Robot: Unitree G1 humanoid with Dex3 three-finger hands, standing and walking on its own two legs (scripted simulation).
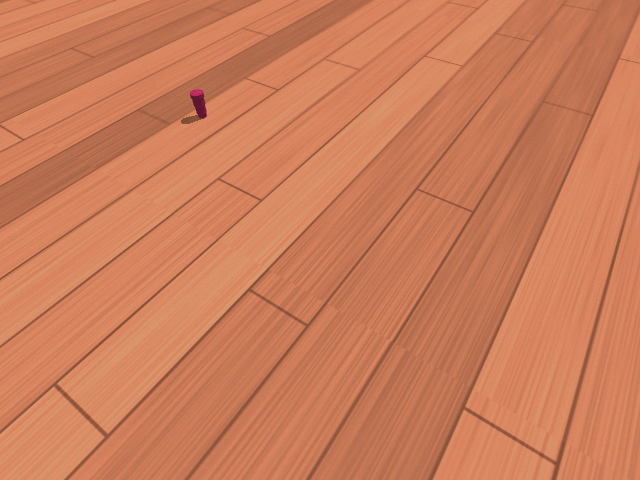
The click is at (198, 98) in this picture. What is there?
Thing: tapered cup
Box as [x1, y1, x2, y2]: [190, 89, 206, 117]
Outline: 193,90 190,92 190,95 196,108 196,111 199,117 206,116 206,111 204,106 203,93 199,89
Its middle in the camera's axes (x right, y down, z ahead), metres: -0.69 -0.80 +2.24
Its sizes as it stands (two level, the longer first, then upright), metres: 0.073 0.073 0.146
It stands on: the floor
